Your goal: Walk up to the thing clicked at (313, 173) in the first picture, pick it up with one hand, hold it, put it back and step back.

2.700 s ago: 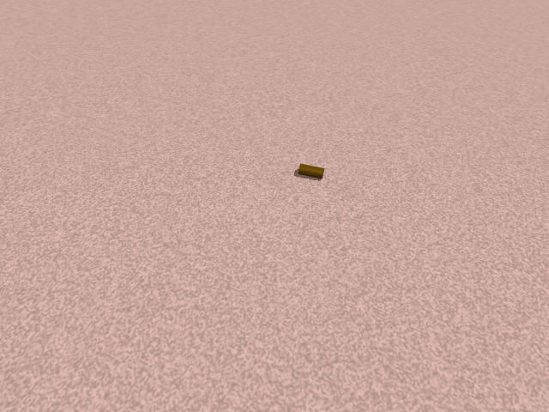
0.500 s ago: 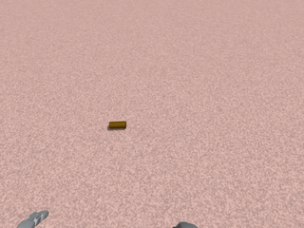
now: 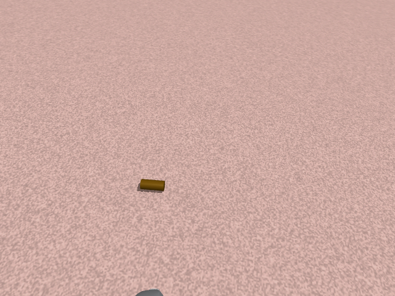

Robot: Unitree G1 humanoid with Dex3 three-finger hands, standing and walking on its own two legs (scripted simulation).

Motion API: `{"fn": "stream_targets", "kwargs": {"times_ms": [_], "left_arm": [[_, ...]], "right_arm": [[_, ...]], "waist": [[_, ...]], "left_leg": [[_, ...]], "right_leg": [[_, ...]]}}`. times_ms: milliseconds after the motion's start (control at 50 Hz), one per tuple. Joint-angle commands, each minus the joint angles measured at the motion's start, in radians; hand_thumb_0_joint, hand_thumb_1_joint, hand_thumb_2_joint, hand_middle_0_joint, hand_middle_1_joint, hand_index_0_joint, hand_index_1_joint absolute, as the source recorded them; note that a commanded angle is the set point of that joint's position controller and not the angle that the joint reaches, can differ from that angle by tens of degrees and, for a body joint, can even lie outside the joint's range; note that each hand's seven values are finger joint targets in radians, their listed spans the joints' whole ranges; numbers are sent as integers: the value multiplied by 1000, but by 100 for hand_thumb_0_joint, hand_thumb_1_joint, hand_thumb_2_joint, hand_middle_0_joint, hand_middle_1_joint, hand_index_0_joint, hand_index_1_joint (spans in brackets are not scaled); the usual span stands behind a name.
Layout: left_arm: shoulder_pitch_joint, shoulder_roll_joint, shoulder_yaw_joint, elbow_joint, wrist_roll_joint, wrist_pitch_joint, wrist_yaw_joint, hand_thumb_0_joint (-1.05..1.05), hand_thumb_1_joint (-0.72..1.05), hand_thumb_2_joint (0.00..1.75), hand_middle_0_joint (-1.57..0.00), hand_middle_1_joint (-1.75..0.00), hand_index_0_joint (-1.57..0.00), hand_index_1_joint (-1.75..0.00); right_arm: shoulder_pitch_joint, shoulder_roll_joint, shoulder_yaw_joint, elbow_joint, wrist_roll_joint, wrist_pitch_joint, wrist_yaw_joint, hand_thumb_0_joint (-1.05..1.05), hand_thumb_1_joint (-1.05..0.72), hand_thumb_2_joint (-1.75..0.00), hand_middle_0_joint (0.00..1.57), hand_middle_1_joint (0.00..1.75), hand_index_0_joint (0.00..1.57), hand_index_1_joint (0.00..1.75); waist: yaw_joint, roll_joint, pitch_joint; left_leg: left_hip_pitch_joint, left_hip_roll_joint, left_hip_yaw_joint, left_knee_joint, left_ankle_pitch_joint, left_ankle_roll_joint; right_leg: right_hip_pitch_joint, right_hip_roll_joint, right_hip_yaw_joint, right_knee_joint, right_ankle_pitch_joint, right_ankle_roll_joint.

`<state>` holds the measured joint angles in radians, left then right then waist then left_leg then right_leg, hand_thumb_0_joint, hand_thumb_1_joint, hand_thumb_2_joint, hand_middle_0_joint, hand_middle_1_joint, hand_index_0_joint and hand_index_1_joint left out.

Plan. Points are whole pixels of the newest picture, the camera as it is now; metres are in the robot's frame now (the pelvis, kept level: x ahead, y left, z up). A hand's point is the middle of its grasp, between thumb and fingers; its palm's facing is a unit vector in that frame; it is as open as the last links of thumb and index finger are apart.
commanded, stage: walk up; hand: left
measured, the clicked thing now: (152, 184) +0.77 +0.26 -0.73
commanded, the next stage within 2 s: none
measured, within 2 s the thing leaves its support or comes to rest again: neither
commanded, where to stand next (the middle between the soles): +0.39 -0.02 m, yaw +2 degrees
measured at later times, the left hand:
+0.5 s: hand (110, 244) +0.24 +0.21 -0.10, palm faces +0.01 -0.91 -0.42, open 7.4 cm
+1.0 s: hand (112, 217) +0.32 +0.24 -0.14, palm faces -0.01 -0.93 -0.36, open 7.4 cm
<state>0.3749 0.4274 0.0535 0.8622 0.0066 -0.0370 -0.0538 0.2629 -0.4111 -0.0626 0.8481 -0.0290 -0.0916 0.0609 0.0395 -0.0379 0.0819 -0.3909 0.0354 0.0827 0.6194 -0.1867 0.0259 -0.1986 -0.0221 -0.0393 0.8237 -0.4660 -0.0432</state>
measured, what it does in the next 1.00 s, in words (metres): walks ahead: right foot, then left foot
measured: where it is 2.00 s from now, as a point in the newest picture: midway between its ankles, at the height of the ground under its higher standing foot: (201, 271)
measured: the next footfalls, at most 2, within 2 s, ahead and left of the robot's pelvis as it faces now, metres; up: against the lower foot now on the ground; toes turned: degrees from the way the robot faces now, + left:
right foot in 0.36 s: +0.27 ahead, -0.18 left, +0.00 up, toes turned -4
left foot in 0.80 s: +0.38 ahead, +0.09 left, +0.00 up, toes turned +3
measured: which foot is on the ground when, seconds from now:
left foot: down 0.00-0.38, up 0.40-0.78, down 0.80-1.00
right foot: up 0.00-0.34, down 0.36-0.82, up 0.84-1.00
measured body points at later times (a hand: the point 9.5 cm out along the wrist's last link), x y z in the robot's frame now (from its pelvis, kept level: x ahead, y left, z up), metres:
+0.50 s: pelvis +0.17 -0.07 +0.01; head +0.19 -0.10 +0.46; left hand +0.24 +0.26 -0.07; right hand +0.23 -0.39 -0.13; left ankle +0.15 +0.09 -0.66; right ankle +0.23 -0.18 -0.72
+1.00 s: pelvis +0.29 -0.04 +0.01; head +0.32 -0.02 +0.45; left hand +0.32 +0.28 -0.12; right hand +0.41 -0.34 -0.10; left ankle +0.35 +0.08 -0.72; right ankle +0.31 -0.17 -0.68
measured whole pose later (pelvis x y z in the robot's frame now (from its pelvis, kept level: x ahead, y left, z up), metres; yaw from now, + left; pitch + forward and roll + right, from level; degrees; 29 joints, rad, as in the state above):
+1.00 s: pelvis +0.29 -0.04 +0.01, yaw +2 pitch -3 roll +0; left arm 0.29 0.41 0.02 0.89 0.01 -0.04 -0.02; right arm 0.21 -0.38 -0.03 0.84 -0.01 -0.03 0.04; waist 0.01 -0.03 0.11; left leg -0.34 0.02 0.06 0.59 -0.21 0.03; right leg -0.41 -0.05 -0.02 0.93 -0.46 -0.03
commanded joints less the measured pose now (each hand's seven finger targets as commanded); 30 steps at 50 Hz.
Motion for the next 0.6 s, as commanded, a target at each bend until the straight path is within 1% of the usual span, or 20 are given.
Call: {"fn": "stream_targets", "kwargs": {"times_ms": [0, 40, 80, 140, 160, 220, 260, 300, 320, 340, 360, 380, 400, 420, 460, 480, 500, 520, 560, 580], "left_arm": [[-26, 223, 45, -89, -5, -34, 30, 0, 90, 90, -20, -30, -20, -30], [15, 215, 48, -54, -11, -27, 21, 0, 90, 90, -20, -30, -20, -30], [35, 192, 49, -39, -7, -17, 6, 0, 90, 90, -20, -30, -20, -30], [-40, 177, 53, -63, 6, -15, -10, 0, 90, 90, -20, -30, -20, -30], [-66, 174, 54, -68, 8, -17, -14, 0, 90, 90, -20, -30, -20, -30], [-103, 169, 62, -69, 8, -26, -21, 0, 90, 90, -20, -30, -20, -30], [-95, 171, 67, -55, 7, -34, -20, 0, 90, 90, -20, -30, -20, -30], [-31, 184, 79, -27, 12, -44, -12, 0, 90, 90, -20, -30, -20, -30], [47, 214, 94, -6, 13, -52, -2, 0, 90, 90, -20, -30, -20, -30], [120, 282, 115, 0, 20, -64, 11, 0, 90, 90, -20, -30, -20, -30], [130, 365, 124, -24, 13, -70, 19, 0, 90, 90, -20, -30, -20, -30], [70, 360, 113, -43, 1, -66, 19, 0, 90, 90, -20, -30, -20, -30], [17, 320, 104, -51, -11, -63, 23, 0, 90, 90, -20, -30, -20, -30], [-28, 291, 95, -55, -14, -63, 29, 0, 90, 90, -20, -30, -20, -30], [-58, 260, 82, -66, -8, -67, 32, 0, 90, 90, -20, -30, -20, -30], [-51, 247, 78, -68, -9, -71, 31, 0, 90, 90, -20, -30, -20, -30], [-43, 243, 77, -73, -7, -74, 31, 0, 90, 90, -20, -30, -20, -30], [-47, 250, 80, -83, -3, -76, 31, 0, 90, 90, -20, -30, -20, -30], [-20, 249, 82, -80, -4, -77, 34, 0, 90, 90, -20, -30, -20, -30], [-11, 256, 84, -88, 1, -78, 33, 0, 90, 90, -20, -30, -20, -30]], "right_arm": [[173, -307, -88, -67, 40, -20, -43, 0, -90, -90, 20, 30, 20, 30], [107, -261, -69, -79, 43, -21, -47, 0, -90, -90, 20, 30, 20, 30], [74, -262, -63, -88, 33, -24, -44, 0, -90, -90, 20, 30, 20, 30], [86, -279, -70, -95, 23, -23, -38, 0, -90, -90, 20, 30, 20, 30], [91, -283, -72, -96, 24, -23, -37, 0, -90, -90, 20, 30, 20, 30], [65, -293, -71, -105, 26, -20, -31, 0, -90, -90, 20, 30, 20, 30], [38, -289, -68, -112, 27, -13, -26, 0, -90, -90, 20, 30, 20, 30], [30, -262, -57, -118, 27, -2, -25, 0, -90, -90, 20, 30, 20, 30], [53, -223, -42, -118, 22, 2, -28, 0, -90, -90, 20, 30, 20, 30], [85, -148, -17, -126, 24, 2, -27, 0, -90, -90, 20, 30, 20, 30], [74, -149, -12, -137, 30, 7, -32, 0, -90, -90, 20, 30, 20, 30], [32, -236, -39, -115, 17, 18, -46, 0, -90, -90, 20, 30, 20, 30], [56, -249, -45, -86, 29, 22, -44, 0, -90, -90, 20, 30, 20, 30], [91, -237, -45, -55, 40, 26, -39, 0, -90, -90, 20, 30, 20, 30], [132, -223, -45, -23, 33, 30, -28, 0, -90, -90, 20, 30, 20, 30], [145, -219, -48, -13, 27, 34, -21, 0, -90, -90, 20, 30, 20, 30], [144, -208, -48, -12, 23, 39, -16, 0, -90, -90, 20, 30, 20, 30], [119, -199, -47, -21, 18, 42, -11, 0, -90, -90, 20, 30, 20, 30], [64, -192, -50, -37, 11, 46, -2, 0, -90, -90, 20, 30, 20, 30], [23, -181, -46, -55, 6, 46, 3, 0, -90, -90, 20, 30, 20, 30]], "waist": [[-90, 88, -96], [-54, 137, -45], [-41, 193, -31], [-63, 204, -12], [-67, 194, -8], [-57, 203, 2], [-43, 186, -18], [1, 120, -54], [42, 27, -100], [74, -211, -118], [79, -298, -97], [63, -145, -41], [30, -66, -16], [2, -68, -13], [-22, -145, -27], [-23, -147, -30], [-23, -145, -37], [-20, -130, -24], [-3, -103, -2], [9, -103, 0]], "left_leg": [[414, 351, -515, -319, -16, 215], [302, 277, -321, -329, 52, 171], [202, 237, -224, -352, 33, 177], [207, 240, -210, -368, -31, 220], [205, 234, -199, -363, -46, 219], [117, 218, -174, -352, -138, 193], [89, 205, -156, -288, -118, 174], [9, 177, -130, -158, -145, 138], [-47, 140, -103, 14, -126, 114], [-166, 32, -7, 324, -154, 68], [-345, -77, -24, 507, -340, 20], [-321, -10, -143, 568, -356, 16], [-300, 24, -188, 561, -270, 16], [-273, 36, -187, 527, -212, 17], [-197, 48, -156, 438, -143, 6], [-176, 41, -138, 424, -115, 0], [-184, 38, -127, 393, -100, -8], [-176, 47, -120, 334, -97, -21], [-194, 47, -114, 255, -68, -28], [-188, 62, -106, 200, -68, -26]], "right_leg": [[-463, -19, 157, 371, 18, -6], [-408, -66, 125, 285, 86, 3], [-336, -73, 76, 219, 131, 27], [-351, -98, 44, 69, 152, 47], [-342, -99, 39, 20, 167, 45], [-235, -85, 13, -119, 259, 36], [-140, -53, -14, -188, 285, 30], [45, -8, -47, -239, 289, 23], [183, -5, -12, -265, 208, 8], [260, -163, 238, -442, -29, -39], [260, -406, 685, -628, -111, -163], [139, -445, 721, -609, -127, -224], [104, -383, 581, -593, -88, -206], [79, -317, 448, -581, -28, -164], [26, -252, 295, -573, 109, -143], [16, -230, 247, -574, 167, -135], [37, -231, 222, -567, 220, -144], [13, -245, 199, -573, 215, -166], [29, -243, 178, -583, 204, -163], [25, -263, 183, -584, 178, -181]]}}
